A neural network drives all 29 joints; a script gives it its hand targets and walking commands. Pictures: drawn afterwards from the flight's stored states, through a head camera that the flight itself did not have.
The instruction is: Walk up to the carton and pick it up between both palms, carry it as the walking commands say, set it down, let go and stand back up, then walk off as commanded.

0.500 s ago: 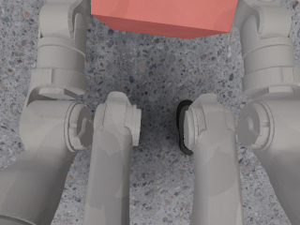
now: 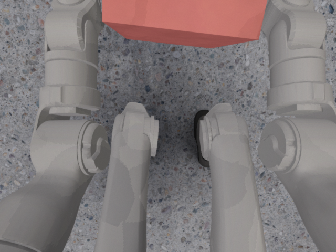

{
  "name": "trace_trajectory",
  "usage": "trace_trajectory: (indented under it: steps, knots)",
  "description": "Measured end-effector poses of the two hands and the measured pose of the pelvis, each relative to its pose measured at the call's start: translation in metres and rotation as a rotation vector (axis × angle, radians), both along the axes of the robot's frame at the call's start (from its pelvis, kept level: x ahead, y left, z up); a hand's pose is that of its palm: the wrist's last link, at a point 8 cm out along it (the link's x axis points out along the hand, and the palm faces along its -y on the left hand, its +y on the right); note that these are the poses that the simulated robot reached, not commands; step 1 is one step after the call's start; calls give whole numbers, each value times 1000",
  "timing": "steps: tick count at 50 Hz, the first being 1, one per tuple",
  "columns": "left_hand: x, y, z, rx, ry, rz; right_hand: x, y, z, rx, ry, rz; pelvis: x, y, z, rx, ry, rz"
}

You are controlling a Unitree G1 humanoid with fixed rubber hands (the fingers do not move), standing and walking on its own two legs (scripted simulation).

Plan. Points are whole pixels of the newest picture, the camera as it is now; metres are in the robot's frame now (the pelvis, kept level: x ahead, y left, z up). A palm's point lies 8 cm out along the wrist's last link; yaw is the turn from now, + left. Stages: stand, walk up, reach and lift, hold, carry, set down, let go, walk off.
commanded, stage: reach and lift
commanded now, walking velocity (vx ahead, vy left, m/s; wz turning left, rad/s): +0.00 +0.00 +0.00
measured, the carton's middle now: out of the picture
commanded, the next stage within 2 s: none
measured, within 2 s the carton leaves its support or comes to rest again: neither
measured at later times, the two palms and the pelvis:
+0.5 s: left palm out of the picture +0.53 +0.15 -0.04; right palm out of the picture +0.53 -0.15 -0.05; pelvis -0.01 +0.00 +0.05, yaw +0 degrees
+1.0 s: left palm out of the picture +0.51 +0.15 +0.02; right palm out of the picture +0.51 -0.16 +0.02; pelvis -0.01 +0.00 +0.10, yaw +0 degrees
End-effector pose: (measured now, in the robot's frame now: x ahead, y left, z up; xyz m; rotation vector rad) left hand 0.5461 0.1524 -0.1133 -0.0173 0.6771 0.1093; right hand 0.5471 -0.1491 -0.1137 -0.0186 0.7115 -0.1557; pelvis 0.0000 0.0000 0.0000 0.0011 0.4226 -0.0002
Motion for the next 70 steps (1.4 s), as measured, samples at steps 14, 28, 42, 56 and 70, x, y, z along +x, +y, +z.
trace_trajectory:
  steps: [14,28,42,56,70]
  knots:
    - [-10,0,36,-7,-6,8,-7,1,39,-2,-4,2,-4,-1,27,2,-30,3]
    - [-18,-3,78,-1,-13,-6,-21,-3,78,-14,-11,2,-7,0,55,-2,-75,2]
    - [-34,-3,112,8,-6,3,-32,-3,112,-6,-4,11,-7,1,84,-4,-115,10]
    - [-43,-8,155,8,-10,-6,-43,-8,157,-22,-7,13,-4,0,113,1,-181,3]
    - [-60,-8,190,14,8,-8,-60,-8,192,-28,11,21,-2,2,144,-4,-233,5]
